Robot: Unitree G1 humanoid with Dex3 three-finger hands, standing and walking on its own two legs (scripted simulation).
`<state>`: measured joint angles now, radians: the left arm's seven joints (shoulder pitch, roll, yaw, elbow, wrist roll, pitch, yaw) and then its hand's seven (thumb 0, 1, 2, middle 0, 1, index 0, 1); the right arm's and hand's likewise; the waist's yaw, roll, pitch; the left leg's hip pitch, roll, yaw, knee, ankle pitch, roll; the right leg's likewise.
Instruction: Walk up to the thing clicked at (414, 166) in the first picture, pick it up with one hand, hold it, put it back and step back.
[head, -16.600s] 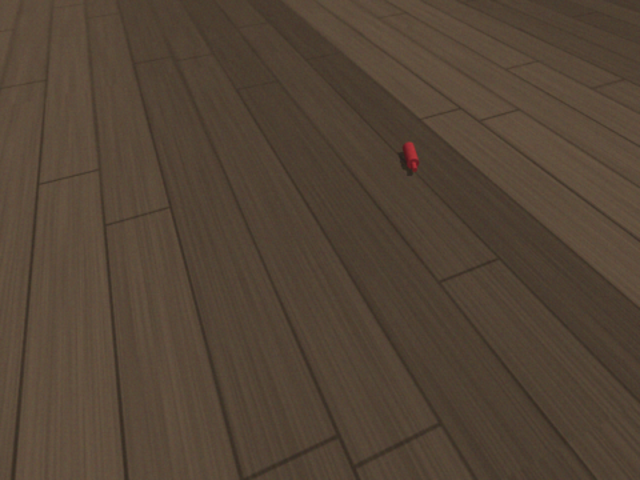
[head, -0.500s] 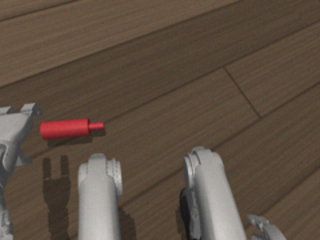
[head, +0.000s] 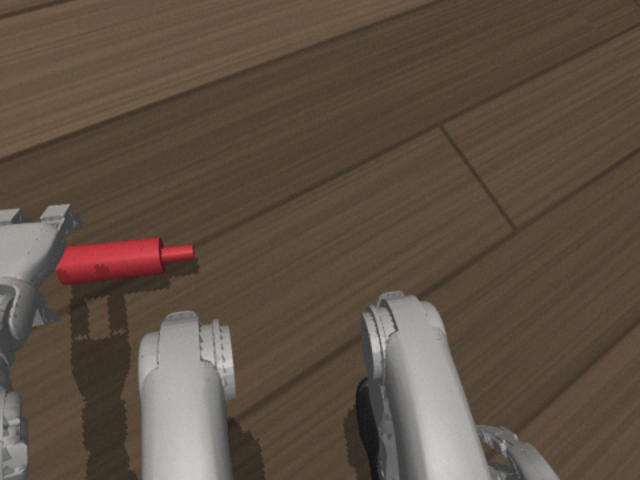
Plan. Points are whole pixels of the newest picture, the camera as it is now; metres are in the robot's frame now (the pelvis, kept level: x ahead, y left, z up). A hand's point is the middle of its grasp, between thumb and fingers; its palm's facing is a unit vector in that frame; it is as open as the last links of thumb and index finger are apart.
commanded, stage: rise first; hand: left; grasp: from above
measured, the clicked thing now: (130, 258) +0.44 +0.27 -0.30
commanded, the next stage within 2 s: approach in 0.46 s
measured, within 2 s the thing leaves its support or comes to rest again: neither
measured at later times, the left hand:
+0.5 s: hand (58, 271) +0.39 +0.33 -0.18, palm faces -0.45 -0.11 -0.89, open 13.0 cm
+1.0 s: hand (109, 226) +0.46 +0.27 -0.18, palm faces -0.38 -0.06 -0.92, open 13.4 cm
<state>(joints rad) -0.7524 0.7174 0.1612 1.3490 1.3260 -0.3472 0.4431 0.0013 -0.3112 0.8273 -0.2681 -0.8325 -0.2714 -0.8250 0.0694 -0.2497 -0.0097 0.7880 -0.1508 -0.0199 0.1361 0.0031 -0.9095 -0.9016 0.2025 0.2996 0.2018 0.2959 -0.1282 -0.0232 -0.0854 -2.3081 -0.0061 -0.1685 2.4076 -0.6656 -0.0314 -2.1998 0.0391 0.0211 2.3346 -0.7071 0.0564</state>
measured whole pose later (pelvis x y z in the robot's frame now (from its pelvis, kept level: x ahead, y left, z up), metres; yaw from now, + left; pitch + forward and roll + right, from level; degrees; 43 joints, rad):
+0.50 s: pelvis +0.01 -0.01 -0.01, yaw +0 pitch +32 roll -8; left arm -0.78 0.75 0.19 1.41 1.31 -0.35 0.46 0.00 -0.33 0.84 -0.24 -0.89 -0.25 -0.87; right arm 0.08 -0.26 0.01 0.81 -0.18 -0.02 0.14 0.00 -0.91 -0.90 0.20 0.30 0.20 0.30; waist -0.16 -0.03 -0.06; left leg -2.33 -0.01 -0.19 2.44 -0.68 -0.06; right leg -2.23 0.05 0.01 2.37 -0.71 0.07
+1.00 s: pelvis +0.00 -0.01 -0.01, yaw -1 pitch +33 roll -8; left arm -0.96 0.71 0.12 1.54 1.34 -0.22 0.54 0.00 -0.41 0.90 -0.17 -0.98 -0.18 -0.96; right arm 0.08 -0.26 0.05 0.79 -0.18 -0.05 0.14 0.00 -0.91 -0.90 0.20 0.30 0.20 0.30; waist -0.25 -0.02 -0.06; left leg -2.35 0.00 -0.20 2.45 -0.68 -0.05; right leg -2.26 0.05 0.01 2.37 -0.70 0.07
